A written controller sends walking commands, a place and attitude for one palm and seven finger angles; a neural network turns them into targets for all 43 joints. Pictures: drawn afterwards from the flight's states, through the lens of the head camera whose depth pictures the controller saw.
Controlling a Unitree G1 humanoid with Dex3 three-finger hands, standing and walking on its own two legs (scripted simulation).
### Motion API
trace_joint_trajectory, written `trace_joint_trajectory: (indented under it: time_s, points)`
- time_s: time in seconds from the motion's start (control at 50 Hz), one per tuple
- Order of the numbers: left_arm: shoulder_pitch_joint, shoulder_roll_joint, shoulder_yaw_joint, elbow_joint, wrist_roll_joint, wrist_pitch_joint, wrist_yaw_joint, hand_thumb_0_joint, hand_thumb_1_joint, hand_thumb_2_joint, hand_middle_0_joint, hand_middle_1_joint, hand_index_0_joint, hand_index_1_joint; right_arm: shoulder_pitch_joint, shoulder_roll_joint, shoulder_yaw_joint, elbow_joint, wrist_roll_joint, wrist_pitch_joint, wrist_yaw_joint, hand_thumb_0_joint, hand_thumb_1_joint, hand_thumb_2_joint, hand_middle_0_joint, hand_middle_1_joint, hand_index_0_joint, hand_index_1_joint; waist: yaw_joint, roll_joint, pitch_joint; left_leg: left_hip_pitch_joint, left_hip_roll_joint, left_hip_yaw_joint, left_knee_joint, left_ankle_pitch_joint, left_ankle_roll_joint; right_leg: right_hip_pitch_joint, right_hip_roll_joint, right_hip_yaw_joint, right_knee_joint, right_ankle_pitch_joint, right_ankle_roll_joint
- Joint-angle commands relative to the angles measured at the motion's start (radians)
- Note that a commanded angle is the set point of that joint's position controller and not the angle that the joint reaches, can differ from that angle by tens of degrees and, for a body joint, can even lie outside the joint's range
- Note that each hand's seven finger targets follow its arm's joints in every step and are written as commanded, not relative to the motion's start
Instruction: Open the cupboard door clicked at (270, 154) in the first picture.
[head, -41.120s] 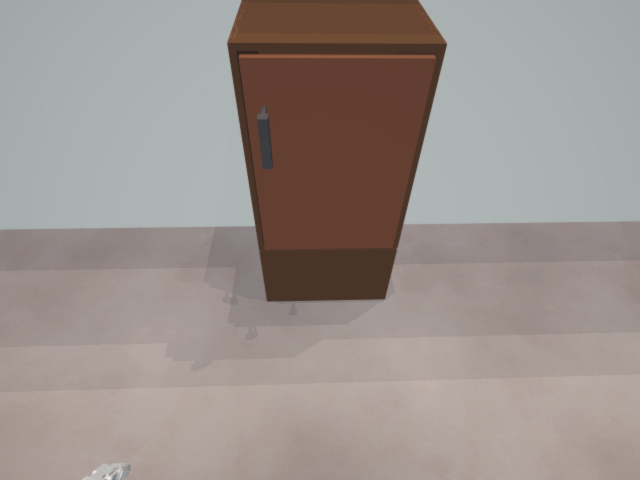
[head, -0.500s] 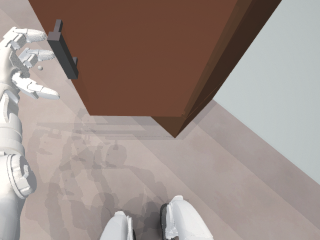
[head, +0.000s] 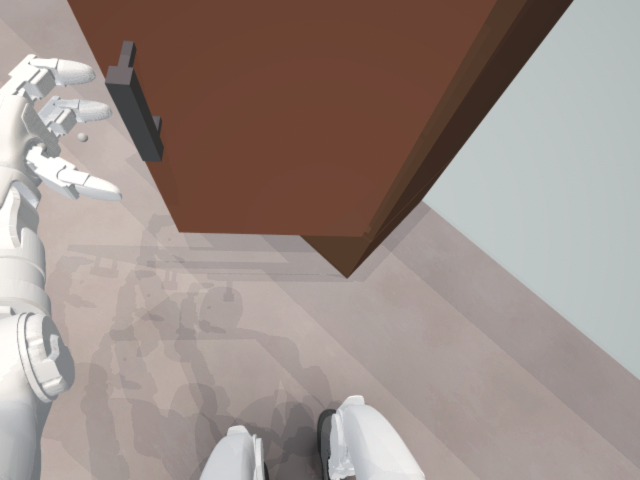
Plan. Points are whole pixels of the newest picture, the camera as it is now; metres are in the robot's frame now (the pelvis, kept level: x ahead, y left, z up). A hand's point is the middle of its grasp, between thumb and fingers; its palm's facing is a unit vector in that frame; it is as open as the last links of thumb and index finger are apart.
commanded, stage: move the hooked fingers beside the handle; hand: left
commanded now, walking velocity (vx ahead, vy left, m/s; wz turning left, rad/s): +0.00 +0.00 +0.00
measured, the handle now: (141, 105) +0.55 +0.18 +0.05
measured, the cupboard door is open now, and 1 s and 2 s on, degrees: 45 44 44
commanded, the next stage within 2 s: slide the fingers in behind the handle in 0.42 s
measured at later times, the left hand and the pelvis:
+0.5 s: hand (89, 135) +0.50 +0.23 +0.05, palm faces -0.06 -1.00 -0.02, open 14.0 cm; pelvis +0.00 +0.00 +0.00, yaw +0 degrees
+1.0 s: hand (117, 141) +0.50 +0.20 +0.05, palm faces -0.08 -1.00 +0.01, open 14.0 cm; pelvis +0.00 +0.00 +0.00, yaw +0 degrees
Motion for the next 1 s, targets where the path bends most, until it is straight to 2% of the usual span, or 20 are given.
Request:
trace_joint_trajectory:
  time_s: [0.0, 0.04, 0.12, 0.16, 0.28, 0.34, 0.4, 0.46, 0.48, 0.52, 0.56, 0.58, 0.62, 0.68, 0.74, 0.8, 0.86, 0.9, 0.94, 0.98]
  points:
    - [-0.420, 0.253, 0.023, -0.244, -0.016, -0.087, 0.022, 0.000, -0.500, 0.300, -0.300, -1.200, -0.300, -1.200, 0.188, -0.197, -0.085, -0.022, -0.008, -0.007, -0.007, 0.000, -0.900, -0.900, 0.200, 0.300, 0.200, 0.300, 0.005, 0.262, -0.522, 0.429, 0.033, -0.118, -0.126, 0.781, -0.096, 0.234, 0.032, 0.038, -0.021, 0.270, -0.023]
    - [-0.404, 0.221, 0.005, -0.213, -0.019, -0.081, 0.025, 0.000, -0.500, 0.300, -0.300, -1.200, -0.300, -1.200, 0.180, -0.194, -0.083, -0.022, -0.007, -0.004, -0.006, 0.000, -0.900, -0.900, 0.200, 0.300, 0.200, 0.300, -0.007, 0.195, -0.507, 0.386, 0.031, -0.111, -0.123, 0.741, -0.085, 0.252, 0.032, 0.040, -0.024, 0.273, -0.018]
    - [-0.384, 0.241, 0.018, -0.124, -0.011, -0.054, 0.028, 0.000, -0.500, 0.300, -0.300, -1.200, -0.300, -1.200, 0.177, -0.199, -0.077, -0.031, -0.002, 0.001, -0.010, 0.000, -0.900, -0.900, 0.200, 0.300, 0.200, 0.300, -0.012, 0.132, -0.436, 0.267, 0.021, -0.094, -0.130, 0.635, -0.064, 0.290, 0.030, 0.046, -0.022, 0.270, -0.018]
    - [-0.410, 0.252, 0.018, -0.134, -0.003, -0.059, 0.033, 0.000, -0.500, 0.300, -0.300, -1.200, -0.300, -1.200, 0.176, -0.197, -0.074, -0.040, -0.002, 0.001, -0.014, 0.000, -0.900, -0.900, 0.200, 0.300, 0.200, 0.300, -0.014, 0.159, -0.430, 0.269, 0.017, -0.098, -0.129, 0.638, -0.067, 0.275, 0.029, 0.043, -0.011, 0.268, -0.024]
    - [-0.465, 0.308, 0.061, -0.273, -0.015, -0.121, 0.031, 0.000, -0.500, 0.300, -0.300, -1.200, -0.300, -1.200, 0.175, -0.198, -0.081, -0.038, -0.010, -0.006, -0.008, 0.000, -0.900, -0.900, 0.200, 0.300, 0.200, 0.300, 0.008, 0.227, -0.610, 0.383, 0.027, -0.115, -0.104, 0.764, -0.090, 0.308, 0.030, 0.052, 0.007, 0.324, -0.024]
    - [-0.422, 0.265, 0.039, -0.204, -0.024, -0.094, 0.021, 0.000, -0.500, 0.300, -0.300, -1.200, -0.300, -1.200, 0.169, -0.194, -0.079, -0.032, -0.004, -0.004, -0.009, 0.000, -0.900, -0.900, 0.200, 0.300, 0.200, 0.300, -0.008, 0.155, -0.545, 0.313, 0.023, -0.100, -0.108, 0.684, -0.070, 0.327, 0.031, 0.054, -0.010, 0.315, -0.016]
    - [-0.390, 0.282, 0.036, -0.127, -0.008, -0.052, 0.014, 0.000, -0.500, 0.300, -0.300, -1.200, -0.300, -1.200, 0.171, -0.197, -0.071, -0.035, 0.002, 0.002, -0.014, 0.000, -0.900, -0.900, 0.200, 0.300, 0.200, 0.300, -0.008, 0.143, -0.462, 0.229, 0.015, -0.082, -0.123, 0.598, -0.052, 0.338, 0.030, 0.058, -0.017, 0.298, -0.018]
    - [-0.406, 0.277, 0.024, -0.155, -0.004, -0.053, 0.013, 0.000, -0.500, 0.300, -0.300, -1.200, -0.300, -1.200, 0.174, -0.197, -0.070, -0.047, 0.001, 0.000, -0.017, 0.000, -0.900, -0.900, 0.200, 0.300, 0.200, 0.300, -0.013, 0.161, -0.468, 0.237, 0.012, -0.083, -0.121, 0.602, -0.049, 0.324, 0.029, 0.057, -0.014, 0.300, -0.022]
    - [-0.431, 0.297, 0.033, -0.187, -0.001, -0.065, 0.012, 0.000, -0.500, 0.300, -0.300, -1.200, -0.300, -1.200, 0.175, -0.197, -0.072, -0.038, -0.002, -0.001, -0.016, 0.000, -0.900, -0.900, 0.200, 0.300, 0.200, 0.300, -0.007, 0.190, -0.507, 0.267, 0.016, -0.084, -0.116, 0.621, -0.056, 0.320, 0.028, 0.061, -0.011, 0.301, -0.020]
    - [-0.423, 0.284, 0.032, -0.198, -0.012, -0.082, 0.012, 0.000, -0.500, 0.300, -0.300, -1.200, -0.300, -1.200, 0.171, -0.197, -0.074, -0.037, -0.004, -0.003, -0.014, 0.000, -0.900, -0.900, 0.200, 0.300, 0.200, 0.300, -0.006, 0.182, -0.520, 0.278, 0.017, -0.089, -0.111, 0.618, -0.059, 0.316, 0.029, 0.060, -0.010, 0.295, -0.021]
    - [-0.456, 0.234, 0.005, -0.211, -0.037, -0.097, 0.007, 0.000, -0.500, 0.300, -0.300, -1.200, -0.300, -1.200, 0.169, -0.193, -0.074, -0.038, -0.003, -0.011, -0.014, 0.000, -0.900, -0.900, 0.200, 0.300, 0.200, 0.300, -0.027, 0.166, -0.506, 0.273, 0.014, -0.090, -0.109, 0.607, -0.054, 0.313, 0.032, 0.057, -0.011, 0.299, -0.022]
    - [-0.446, 0.277, 0.040, -0.209, -0.032, -0.100, 0.007, 0.000, -0.500, 0.300, -0.300, -1.200, -0.300, -1.200, 0.173, -0.199, -0.077, -0.030, -0.005, -0.010, -0.015, 0.000, -0.900, -0.900, 0.200, 0.300, 0.200, 0.300, -0.009, 0.179, -0.539, 0.282, 0.017, -0.089, -0.110, 0.608, -0.058, 0.328, 0.031, 0.062, -0.009, 0.299, -0.022]
    - [-0.395, 0.275, 0.046, -0.173, -0.032, -0.086, 0.008, 0.000, -0.500, 0.300, -0.300, -1.200, -0.300, -1.200, 0.171, -0.200, -0.077, -0.031, -0.002, -0.010, -0.013, 0.000, -0.900, -0.900, 0.200, 0.300, 0.200, 0.300, -0.006, 0.146, -0.523, 0.246, 0.013, -0.080, -0.110, 0.581, -0.050, 0.345, 0.030, 0.063, -0.013, 0.301, -0.021]
    - [-0.437, 0.268, 0.021, -0.192, -0.013, -0.076, 0.016, 0.000, -0.500, 0.300, -0.300, -1.200, -0.300, -1.200, 0.171, -0.195, -0.073, -0.030, -0.002, -0.009, -0.012, 0.000, -0.900, -0.900, 0.200, 0.300, 0.200, 0.300, -0.006, 0.190, -0.513, 0.245, 0.011, -0.080, -0.117, 0.575, -0.051, 0.337, 0.027, 0.062, -0.009, 0.295, -0.022]
    - [-0.405, 0.240, 0.002, -0.194, -0.004, -0.068, 0.030, 0.000, -0.500, 0.300, -0.300, -1.200, -0.300, -1.200, 0.172, -0.192, -0.076, -0.032, -0.003, -0.007, -0.009, 0.000, -0.900, -0.900, 0.200, 0.300, 0.200, 0.300, -0.006, 0.187, -0.501, 0.266, 0.013, -0.080, -0.114, 0.598, -0.053, 0.315, 0.028, 0.059, -0.014, 0.293, -0.020]
    - [-0.414, 0.159, -0.045, -0.221, -0.018, -0.073, 0.034, 0.000, -0.500, 0.300, -0.300, -1.200, -0.300, -1.200, 0.171, -0.187, -0.082, -0.027, -0.005, -0.010, -0.003, 0.000, -0.900, -0.900, 0.200, 0.300, 0.200, 0.300, -0.017, 0.208, -0.516, 0.333, 0.021, -0.095, -0.112, 0.661, -0.067, 0.273, 0.031, 0.049, -0.015, 0.290, -0.019]
    - [-0.415, 0.153, -0.038, -0.206, -0.033, -0.074, 0.041, 0.000, -0.500, 0.300, -0.300, -1.200, -0.300, -1.200, 0.171, -0.191, -0.082, -0.027, -0.002, -0.010, -0.006, 0.000, -0.900, -0.900, 0.200, 0.300, 0.200, 0.300, -0.024, 0.145, -0.493, 0.296, 0.016, -0.096, -0.114, 0.620, -0.057, 0.289, 0.032, 0.048, -0.016, 0.286, -0.022]
    - [-0.435, 0.142, -0.040, -0.200, -0.030, -0.075, 0.053, 0.000, -0.500, 0.300, -0.300, -1.200, -0.300, -1.200, 0.166, -0.186, -0.083, -0.020, -0.004, -0.013, -0.004, 0.000, -0.900, -0.900, 0.200, 0.300, 0.200, 0.300, -0.020, 0.166, -0.495, 0.291, 0.013, -0.090, -0.118, 0.585, -0.059, 0.285, 0.029, 0.051, -0.018, 0.268, -0.020]
    - [-0.437, 0.183, -0.009, -0.175, -0.020, -0.077, 0.074, 0.000, -0.500, 0.300, -0.300, -1.200, -0.300, -1.200, 0.163, -0.187, -0.078, -0.022, -0.004, -0.014, -0.005, 0.000, -0.900, -0.900, 0.200, 0.300, 0.200, 0.300, -0.019, 0.129, -0.469, 0.229, 0.007, -0.082, -0.119, 0.522, -0.050, 0.307, 0.028, 0.058, -0.016, 0.255, -0.020]
    - [-0.478, 0.196, -0.010, -0.221, -0.002, -0.101, 0.094, 0.000, -0.500, 0.300, -0.300, -1.200, -0.300, -1.200, 0.164, -0.182, -0.077, -0.027, -0.007, -0.019, -0.004, 0.000, -0.900, -0.900, 0.200, 0.300, 0.200, 0.300, -0.008, 0.174, -0.515, 0.264, 0.006, -0.090, -0.118, 0.563, -0.059, 0.313, 0.026, 0.058, -0.002, 0.271, -0.023]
